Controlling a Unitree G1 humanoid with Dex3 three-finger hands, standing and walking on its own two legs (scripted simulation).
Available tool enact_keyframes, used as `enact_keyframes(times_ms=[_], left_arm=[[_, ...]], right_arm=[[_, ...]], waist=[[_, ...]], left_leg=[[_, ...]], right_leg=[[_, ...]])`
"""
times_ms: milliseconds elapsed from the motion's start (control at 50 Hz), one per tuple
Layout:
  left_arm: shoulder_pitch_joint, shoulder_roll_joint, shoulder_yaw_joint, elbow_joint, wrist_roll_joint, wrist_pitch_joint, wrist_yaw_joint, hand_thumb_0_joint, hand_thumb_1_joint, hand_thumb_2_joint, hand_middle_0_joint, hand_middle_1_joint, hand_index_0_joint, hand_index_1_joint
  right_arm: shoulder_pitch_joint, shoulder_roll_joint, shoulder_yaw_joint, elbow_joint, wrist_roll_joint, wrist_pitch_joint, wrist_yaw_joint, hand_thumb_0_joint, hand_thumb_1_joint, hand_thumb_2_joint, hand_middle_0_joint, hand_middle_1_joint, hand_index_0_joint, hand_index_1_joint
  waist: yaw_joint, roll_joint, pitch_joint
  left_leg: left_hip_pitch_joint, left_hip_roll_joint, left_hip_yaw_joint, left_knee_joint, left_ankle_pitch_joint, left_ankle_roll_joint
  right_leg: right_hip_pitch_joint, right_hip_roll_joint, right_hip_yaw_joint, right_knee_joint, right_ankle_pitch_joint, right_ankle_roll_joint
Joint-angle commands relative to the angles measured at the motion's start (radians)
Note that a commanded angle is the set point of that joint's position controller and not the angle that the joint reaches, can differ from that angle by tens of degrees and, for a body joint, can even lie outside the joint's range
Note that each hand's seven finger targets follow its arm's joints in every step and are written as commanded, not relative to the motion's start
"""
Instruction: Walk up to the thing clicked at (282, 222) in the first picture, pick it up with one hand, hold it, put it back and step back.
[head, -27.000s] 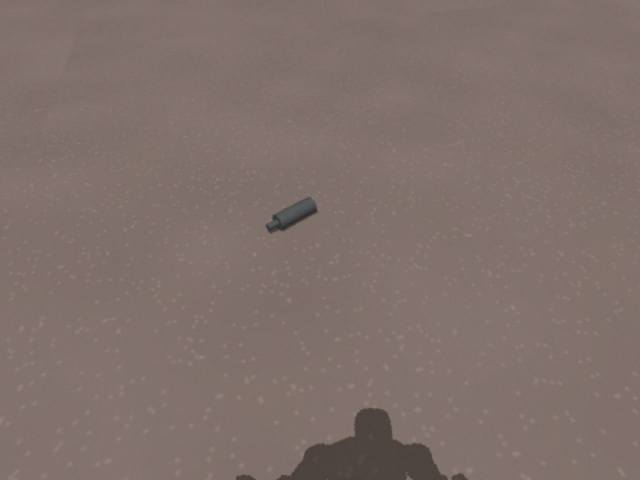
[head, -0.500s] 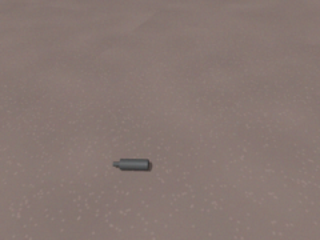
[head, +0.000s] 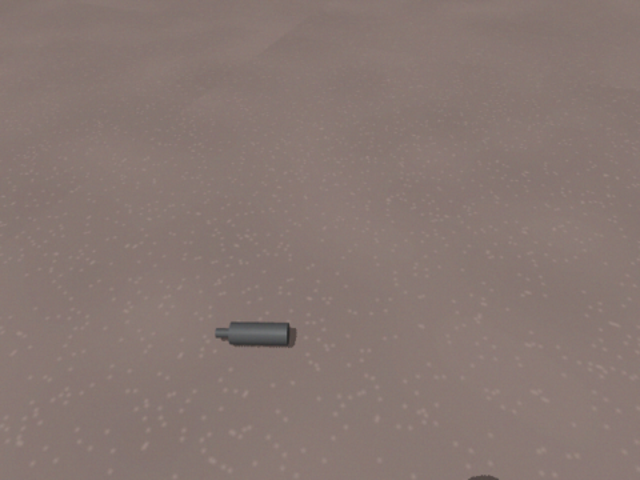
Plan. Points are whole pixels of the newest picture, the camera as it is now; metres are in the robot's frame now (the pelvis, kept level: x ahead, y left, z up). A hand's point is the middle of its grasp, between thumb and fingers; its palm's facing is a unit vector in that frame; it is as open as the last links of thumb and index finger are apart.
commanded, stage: walk up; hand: left
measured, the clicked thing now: (252, 333) +0.76 +0.26 -0.73
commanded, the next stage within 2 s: stand in 0.42 s
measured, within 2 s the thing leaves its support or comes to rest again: neither
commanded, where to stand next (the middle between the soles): +0.40 +0.00 m, yaw -3 degrees
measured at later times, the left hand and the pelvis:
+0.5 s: hand out of the picture +0.11 +0.26 -0.14, palm faces +0.00 -0.94 -0.33, open 7.4 cm; pelvis +0.00 +0.00 +0.02, yaw +0 degrees
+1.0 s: hand out of the picture +0.06 +0.25 -0.14, palm faces -0.03 -0.94 -0.35, open 7.4 cm; pelvis -0.01 -0.01 +0.02, yaw +0 degrees
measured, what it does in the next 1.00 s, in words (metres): stands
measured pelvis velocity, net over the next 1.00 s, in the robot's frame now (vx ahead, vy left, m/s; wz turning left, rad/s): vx -0.01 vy -0.01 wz -0.01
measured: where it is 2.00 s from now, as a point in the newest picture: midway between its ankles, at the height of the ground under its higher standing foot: outside the picture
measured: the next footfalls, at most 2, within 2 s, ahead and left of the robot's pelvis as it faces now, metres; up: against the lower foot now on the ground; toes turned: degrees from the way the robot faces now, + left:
left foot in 1.74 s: +0.16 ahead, +0.16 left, +0.00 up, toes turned +3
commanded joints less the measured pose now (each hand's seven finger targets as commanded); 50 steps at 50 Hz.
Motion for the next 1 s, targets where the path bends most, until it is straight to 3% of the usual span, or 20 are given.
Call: enact_keyframes(times_ms=[0,40,100,160,220,300,480,560,680,720,840,880,980], left_arm=[[-0.054,0.240,0.054,-0.053,-0.016,-0.038,0.018,0.000,0.900,0.900,-0.200,-0.300,-0.200,-0.300],[-0.085,0.241,0.056,-0.042,-0.014,-0.038,0.020,0.000,0.900,0.900,-0.200,-0.300,-0.200,-0.300],[-0.082,0.234,0.052,-0.029,-0.019,-0.035,0.025,0.000,0.900,0.900,-0.200,-0.300,-0.200,-0.300],[-0.100,0.227,0.048,-0.016,-0.021,-0.031,0.026,0.000,0.900,0.900,-0.200,-0.300,-0.200,-0.300],[-0.124,0.221,0.044,-0.008,-0.017,-0.025,0.024,0.000,0.900,0.900,-0.200,-0.300,-0.200,-0.300],[-0.129,0.218,0.044,0.011,-0.011,-0.023,0.019,0.000,0.900,0.900,-0.200,-0.300,-0.200,-0.300],[-0.125,0.208,0.018,0.045,-0.012,-0.027,0.014,0.000,0.900,0.900,-0.200,-0.300,-0.200,-0.300],[-0.111,0.217,0.013,0.063,-0.007,-0.024,0.014,0.000,0.900,0.900,-0.200,-0.300,-0.200,-0.300],[-0.082,0.223,0.008,0.075,-0.008,-0.028,0.011,0.000,0.900,0.900,-0.200,-0.300,-0.200,-0.300],[-0.082,0.224,0.007,0.078,-0.007,-0.026,0.012,0.000,0.900,0.900,-0.200,-0.300,-0.200,-0.300],[-0.067,0.228,0.006,0.077,-0.007,-0.025,0.009,0.000,0.900,0.900,-0.200,-0.300,-0.200,-0.300],[-0.060,0.225,0.003,0.080,-0.008,-0.024,0.010,0.000,0.900,0.900,-0.200,-0.300,-0.200,-0.300],[-0.062,0.236,0.006,0.076,-0.009,-0.025,0.010,0.000,0.900,0.900,-0.200,-0.300,-0.200,-0.300]], right_arm=[[-0.055,-0.194,-0.023,-0.036,-0.001,-0.034,-0.015,0.000,-0.900,-0.900,0.200,0.300,0.200,0.300],[-0.051,-0.177,-0.017,-0.017,0.001,-0.031,-0.017,0.000,-0.900,-0.900,0.200,0.300,0.200,0.300],[-0.068,-0.192,-0.022,-0.001,-0.003,-0.030,-0.021,0.000,-0.900,-0.900,0.200,0.300,0.200,0.300],[-0.092,-0.181,-0.019,0.010,0.000,-0.027,-0.022,0.000,-0.900,-0.900,0.200,0.300,0.200,0.300],[-0.124,-0.179,-0.019,0.019,-0.006,-0.022,-0.022,0.000,-0.900,-0.900,0.200,0.300,0.200,0.300],[-0.151,-0.169,-0.015,0.027,-0.009,-0.022,-0.018,0.000,-0.900,-0.900,0.200,0.300,0.200,0.300],[-0.163,-0.188,-0.012,0.036,-0.002,-0.034,-0.011,0.000,-0.900,-0.900,0.200,0.300,0.200,0.300],[-0.165,-0.187,-0.012,0.042,-0.002,-0.028,-0.010,0.000,-0.900,-0.900,0.200,0.300,0.200,0.300],[-0.147,-0.188,-0.007,0.052,0.000,-0.028,-0.006,0.000,-0.900,-0.900,0.200,0.300,0.200,0.300],[-0.148,-0.189,-0.006,0.055,-0.001,-0.027,-0.006,0.000,-0.900,-0.900,0.200,0.300,0.200,0.300],[-0.131,-0.189,-0.003,0.059,-0.003,-0.028,-0.005,0.000,-0.900,-0.900,0.200,0.300,0.200,0.300],[-0.131,-0.187,-0.003,0.060,-0.003,-0.024,-0.004,0.000,-0.900,-0.900,0.200,0.300,0.200,0.300],[-0.113,-0.186,0.002,0.064,-0.002,-0.023,-0.004,0.000,-0.900,-0.900,0.200,0.300,0.200,0.300]], waist=[[0.030,-0.101,-0.138],[0.012,-0.090,-0.140],[0.017,-0.042,-0.171],[0.019,-0.016,-0.176],[0.017,-0.002,-0.132],[0.021,0.000,-0.092],[0.008,-0.009,-0.165],[0.007,-0.022,-0.112],[0.011,-0.025,-0.099],[0.011,-0.016,-0.077],[0.012,-0.021,-0.088],[0.013,-0.036,-0.072],[0.011,-0.034,-0.078]], left_leg=[[0.015,0.105,-0.091,-0.105,0.313,0.053],[0.029,0.093,-0.057,-0.117,0.346,0.036],[0.062,0.104,-0.053,-0.125,0.425,0.042],[0.075,0.110,-0.052,-0.147,0.438,0.038],[0.048,0.116,-0.067,-0.199,0.318,0.038],[0.018,0.116,-0.083,-0.244,0.216,0.035],[0.139,0.131,-0.079,-0.266,0.368,0.022],[0.120,0.122,-0.078,-0.300,0.255,0.020],[0.113,0.121,-0.076,-0.319,0.213,0.021],[0.097,0.119,-0.081,-0.332,0.155,0.019],[0.102,0.120,-0.080,-0.329,0.156,0.019],[0.096,0.113,-0.080,-0.327,0.126,0.016],[0.081,0.113,-0.078,-0.324,0.125,0.018]], right_leg=[[0.120,-0.097,0.113,-0.153,0.265,-0.037],[0.158,-0.120,0.120,-0.147,0.351,-0.045],[0.180,-0.113,0.087,-0.135,0.425,-0.043],[0.189,-0.110,0.082,-0.150,0.398,-0.040],[0.167,-0.105,0.083,-0.184,0.287,-0.036],[0.161,-0.096,0.084,-0.221,0.209,-0.029],[0.198,-0.108,0.084,-0.248,0.325,-0.023],[0.156,-0.103,0.088,-0.284,0.227,-0.021],[0.156,-0.108,0.095,-0.294,0.203,-0.022],[0.137,-0.105,0.096,-0.304,0.152,-0.019],[0.136,-0.107,0.101,-0.301,0.147,-0.024],[0.110,-0.105,0.103,-0.313,0.094,-0.022],[0.125,-0.108,0.110,-0.310,0.109,-0.025]])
